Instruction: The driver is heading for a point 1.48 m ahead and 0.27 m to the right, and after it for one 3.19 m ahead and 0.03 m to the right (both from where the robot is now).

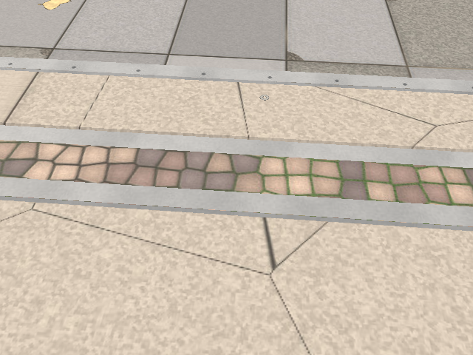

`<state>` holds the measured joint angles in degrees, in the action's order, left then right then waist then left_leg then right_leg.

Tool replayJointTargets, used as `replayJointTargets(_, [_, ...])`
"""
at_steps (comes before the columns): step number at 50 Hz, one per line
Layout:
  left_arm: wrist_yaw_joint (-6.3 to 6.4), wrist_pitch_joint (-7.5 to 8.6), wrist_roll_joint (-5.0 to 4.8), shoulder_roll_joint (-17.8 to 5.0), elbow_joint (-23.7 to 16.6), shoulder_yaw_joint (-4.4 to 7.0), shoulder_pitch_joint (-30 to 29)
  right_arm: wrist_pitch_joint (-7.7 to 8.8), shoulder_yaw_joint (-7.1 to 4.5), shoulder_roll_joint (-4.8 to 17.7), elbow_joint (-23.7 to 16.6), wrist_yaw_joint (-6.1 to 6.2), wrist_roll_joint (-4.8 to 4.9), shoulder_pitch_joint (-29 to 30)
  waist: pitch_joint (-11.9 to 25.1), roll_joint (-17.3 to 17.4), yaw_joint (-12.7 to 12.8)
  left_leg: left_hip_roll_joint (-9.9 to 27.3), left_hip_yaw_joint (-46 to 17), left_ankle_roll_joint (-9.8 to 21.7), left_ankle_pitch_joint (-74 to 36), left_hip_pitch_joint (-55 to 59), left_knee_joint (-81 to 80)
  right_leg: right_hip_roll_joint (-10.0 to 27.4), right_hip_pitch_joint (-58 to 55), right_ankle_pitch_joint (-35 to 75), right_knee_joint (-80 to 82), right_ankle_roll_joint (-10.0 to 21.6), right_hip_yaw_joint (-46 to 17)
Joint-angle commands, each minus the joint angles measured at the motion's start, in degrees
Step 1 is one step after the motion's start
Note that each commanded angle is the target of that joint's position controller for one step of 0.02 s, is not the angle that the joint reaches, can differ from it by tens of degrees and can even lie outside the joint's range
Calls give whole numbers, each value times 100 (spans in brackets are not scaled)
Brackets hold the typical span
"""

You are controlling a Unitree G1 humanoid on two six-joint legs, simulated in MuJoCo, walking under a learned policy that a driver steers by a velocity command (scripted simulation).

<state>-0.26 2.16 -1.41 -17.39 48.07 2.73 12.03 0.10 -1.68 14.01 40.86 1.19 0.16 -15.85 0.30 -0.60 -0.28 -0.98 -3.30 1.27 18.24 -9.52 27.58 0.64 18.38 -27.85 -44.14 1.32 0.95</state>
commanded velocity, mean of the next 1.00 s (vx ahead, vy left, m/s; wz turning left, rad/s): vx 0.44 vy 0.00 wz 0.01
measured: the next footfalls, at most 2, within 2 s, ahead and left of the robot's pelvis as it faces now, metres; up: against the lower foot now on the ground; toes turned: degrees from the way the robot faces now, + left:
right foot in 0.12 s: +0.09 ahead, -0.12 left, +0.00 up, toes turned -1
left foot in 0.64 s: +0.46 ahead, +0.08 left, +0.00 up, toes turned +1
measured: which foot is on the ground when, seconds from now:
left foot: down 0.00-0.12, up 0.14-0.62, down 0.64-1.00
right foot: up 0.00-0.10, down 0.12-0.64, up 0.66-1.00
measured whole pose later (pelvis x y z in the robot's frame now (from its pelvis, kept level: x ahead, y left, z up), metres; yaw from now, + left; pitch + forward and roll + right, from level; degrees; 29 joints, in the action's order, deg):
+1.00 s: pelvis +0.47 -0.02 +0.01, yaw -1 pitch +1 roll +3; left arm -0.6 4.2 -0.3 -16.6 43.3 1.4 5.4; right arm 5.1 -3.1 16.0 48.0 -0.9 0.6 -20.2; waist -2.0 -2.7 -4.3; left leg -4.6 2.8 3.0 11.2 -1.8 12.1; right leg 7.7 38.2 2.2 -39.0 -1.5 -3.0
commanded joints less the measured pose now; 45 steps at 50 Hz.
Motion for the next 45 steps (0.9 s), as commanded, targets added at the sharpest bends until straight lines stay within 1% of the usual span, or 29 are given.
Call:
replayJointTargets(1, [-135,297,-48,-429,-553,88,-720,138,-331,1126,-284,36,98,-42,-623,903,-198,1648,-2112,1095,1286,403,-1764,327,1404,-36,171,263,-174])
replayJointTargets(3, [-210,335,0,-370,-348,70,-355,121,-355,1198,-354,-17,139,247,-338,795,45,1266,-1394,944,553,-194,-1596,81,100,953,963,213,151])
replayJointTargets(4, [-228,333,20,-379,-170,89,26,103,-351,1168,-358,-42,147,319,-192,735,247,1119,-1122,864,459,-589,-1373,-97,-714,1626,1355,146,341])
replayJointTargets(5, [-216,308,33,-427,24,128,461,99,-315,1030,-342,-59,111,264,-72,616,415,965,-942,766,482,-985,-1054,-251,-1430,1777,1442,69,412])
replayJointTargets(6, [-180,288,9,-513,151,170,918,120,-243,807,-340,-77,70,255,8,412,610,767,-718,580,514,-1406,-482,-88,-2031,1564,1580,117,149])
replayJointTargets(7, [-108,302,40,-934,197,250,1523,164,-104,363,-463,-100,-17,375,128,-736,810,183,-61,127,696,-2103,1461,1084,-2553,750,2424,491,-1535])
replayJointTargets(8, [-166,344,122,-1569,158,369,1695,273,-162,491,-776,-40,115,326,176,-1740,711,-312,-11,-59,1599,-3232,2996,2169,-2700,-739,3402,1395,-4098])
replayJointTargets(9, [-173,398,136,-1224,29,263,1205,359,-270,891,-687,-14,250,227,-247,-1052,515,104,-414,24,1341,-3694,3739,2290,-2355,-1562,3599,1520,-4287])
replayJointTargets(10, [-146,422,115,-914,-58,176,895,401,-308,1020,-620,-45,271,289,-605,-811,406,354,-380,134,708,-3924,3846,2057,-2146,-1344,3554,1318,-3644])
replayJointTargets(12, [-126,414,163,-744,-140,102,607,438,-320,913,-475,-83,116,338,-632,-466,272,646,-217,148,-195,-3750,3553,1555,-1946,86,3551,1014,-2543])
replayJointTargets(13, [-109,399,177,-677,-148,70,616,433,-322,851,-439,-120,75,342,-557,-501,245,726,-150,117,-513,-3508,3398,1333,-1838,700,3590,900,-2083])
replayJointTargets(17, [-53,366,131,-663,-34,38,943,402,-277,631,-531,-179,39,631,-412,-354,311,691,173,-143,-1286,-3518,2735,1080,-1956,2838,3635,917,-1158])
replayJointTargets(19, [-5,311,130,-667,11,20,1006,429,-214,487,-680,-205,53,1023,-482,-317,390,635,289,-229,-1695,-3367,1967,951,-1835,3294,3676,862,-804])
replayJointTargets(21, [41,276,119,-708,65,15,1154,479,-152,372,-809,-268,79,1459,-593,-356,534,524,451,-247,-2177,-3052,1212,873,-1671,3302,3778,805,-583])
replayJointTargets(24, [65,229,85,-770,190,30,1437,535,-117,345,-967,-376,118,1952,-785,-299,648,386,522,-180,-2412,-2876,538,1039,-1825,3295,3789,866,-543])
replayJointTargets(27, [76,158,49,-807,278,69,1528,591,-129,433,-1090,-469,137,2190,-813,-343,533,291,479,60,-2092,-2874,179,1304,-2380,3993,3475,862,-541])
replayJointTargets(29, [105,122,63,-949,255,130,1433,596,-212,650,-1032,-469,113,1870,-436,-521,221,51,593,283,-1692,-2266,116,1359,-2698,5709,2882,763,-492])
replayJointTargets(30, [119,85,86,-1034,239,164,1382,573,-298,834,-913,-430,100,1389,-35,-639,-68,-124,702,427,-1481,-1621,160,1319,-2790,6761,2251,713,-443])
replayJointTargets(31, [130,35,118,-1021,194,154,1248,547,-412,1052,-653,-364,105,469,569,-596,-576,-197,792,622,-1725,-346,-15,1114,-2487,7218,1167,570,-256])
replayJointTargets(32, [149,44,207,-864,52,80,1220,497,-488,1313,-407,-273,35,-608,1407,-301,-982,649,-110,941,-1772,1714,379,935,-1117,5753,-395,450,-272])
replayJointTargets(33, [58,150,202,57,-39,-175,2098,504,-573,1752,-269,-294,-28,-925,2371,1362,-427,2223,-3108,1962,-388,3828,7,-300,1244,926,-2703,62,-312])
replayJointTargets(34, [-3,301,50,-528,50,-55,1682,486,-431,1113,-236,-269,9,-959,2384,1079,-719,2299,-4044,1889,304,3610,-853,-331,1881,-368,-3372,115,-1055])
replayJointTargets(35, [-37,384,-134,-847,-249,58,972,478,-358,982,-234,-239,36,-444,1186,885,-618,2087,-3082,1595,228,2680,-1078,-1,2295,-8,-3439,157,-904])
replayJointTargets(36, [-21,433,-124,-779,-369,29,601,482,-326,898,-245,-239,33,-54,598,319,-419,1866,-2362,1446,-324,1720,-1262,298,2164,508,-3126,170,-715])
replayJointTargets(37, [-2,427,-39,-688,-386,43,458,510,-297,794,-234,-269,-15,200,194,77,-210,1630,-1850,1376,-944,971,-1445,478,2002,816,-2776,119,-613])
replayJointTargets(38, [4,371,6,-635,-347,62,622,556,-268,693,-226,-281,-79,340,145,247,15,1455,-1495,1337,-1297,510,-1619,651,1629,1037,-2580,84,-657])
replayJointTargets(41, [35,185,63,-351,-290,6,822,668,-281,714,-55,-314,12,412,-13,389,255,1313,-922,1431,-1627,-206,-2033,810,1345,1165,-2054,-116,-556])
replayJointTargets(43, [60,151,126,-324,-481,-15,371,692,-320,874,80,-277,7,296,-261,366,183,1260,-640,1450,-1713,-383,-2208,880,1652,1621,-1468,-269,-492])
replayJointTargets(45, [39,184,146,-284,-620,-42,-83,658,-337,961,170,-223,11,159,-363,320,46,1101,-339,1342,-1751,-335,-2246,859,1759,2390,-637,-323,-429])
Keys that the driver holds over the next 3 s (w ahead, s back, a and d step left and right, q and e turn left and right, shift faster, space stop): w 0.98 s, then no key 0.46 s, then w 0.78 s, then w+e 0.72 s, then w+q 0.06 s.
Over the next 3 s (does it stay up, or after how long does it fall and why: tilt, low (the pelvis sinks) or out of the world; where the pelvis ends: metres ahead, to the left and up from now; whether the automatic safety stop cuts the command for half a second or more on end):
stays up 1.34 -0.12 0.01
